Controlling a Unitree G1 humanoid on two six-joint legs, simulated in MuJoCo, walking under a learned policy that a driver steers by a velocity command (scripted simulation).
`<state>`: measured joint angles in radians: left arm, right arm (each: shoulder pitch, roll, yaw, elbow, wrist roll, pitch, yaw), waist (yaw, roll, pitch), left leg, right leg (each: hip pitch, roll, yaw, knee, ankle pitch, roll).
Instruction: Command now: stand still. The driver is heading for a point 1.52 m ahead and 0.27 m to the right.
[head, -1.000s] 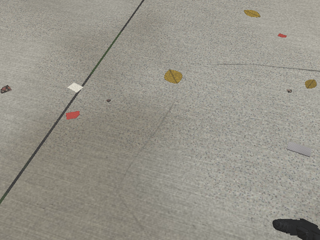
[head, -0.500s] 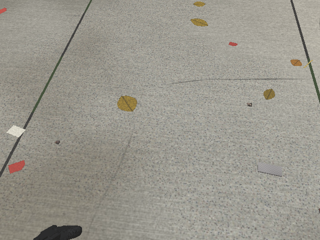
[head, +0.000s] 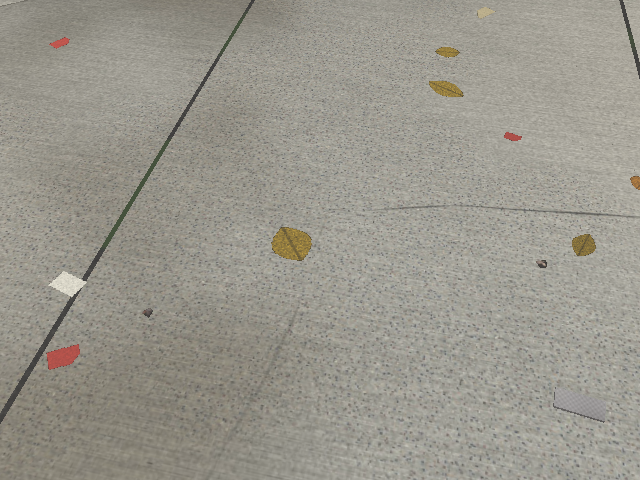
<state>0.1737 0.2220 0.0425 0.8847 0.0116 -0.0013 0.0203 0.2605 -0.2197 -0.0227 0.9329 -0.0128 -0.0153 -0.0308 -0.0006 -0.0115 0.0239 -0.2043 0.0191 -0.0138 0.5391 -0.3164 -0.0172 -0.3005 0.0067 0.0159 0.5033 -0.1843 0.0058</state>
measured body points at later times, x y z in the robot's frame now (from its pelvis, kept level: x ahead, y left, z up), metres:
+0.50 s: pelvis +0.02 +0.01 +0.00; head +0.03 +0.02 +0.45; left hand +0.09 +0.27 -0.14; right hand +0.05 -0.23 -0.15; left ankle -0.02 +0.13 -0.73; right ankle +0.05 -0.12 -0.73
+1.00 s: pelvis +0.02 +0.01 +0.00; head +0.03 +0.01 +0.45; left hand +0.05 +0.26 -0.15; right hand +0.00 -0.22 -0.15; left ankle -0.02 +0.13 -0.73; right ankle +0.05 -0.12 -0.73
